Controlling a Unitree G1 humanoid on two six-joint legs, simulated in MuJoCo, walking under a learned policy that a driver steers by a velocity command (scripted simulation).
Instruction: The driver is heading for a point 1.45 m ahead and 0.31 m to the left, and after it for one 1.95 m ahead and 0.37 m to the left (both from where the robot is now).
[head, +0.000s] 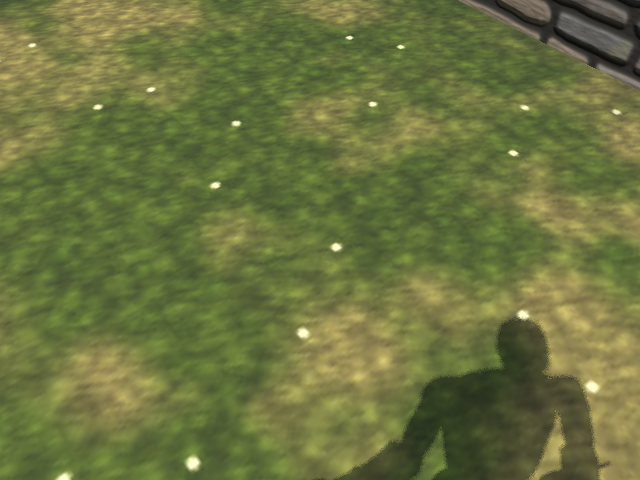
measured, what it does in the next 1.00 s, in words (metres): walks ahead, turning left: right foot, then left foot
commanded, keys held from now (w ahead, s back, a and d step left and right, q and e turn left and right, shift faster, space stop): w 0.32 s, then w+q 0.68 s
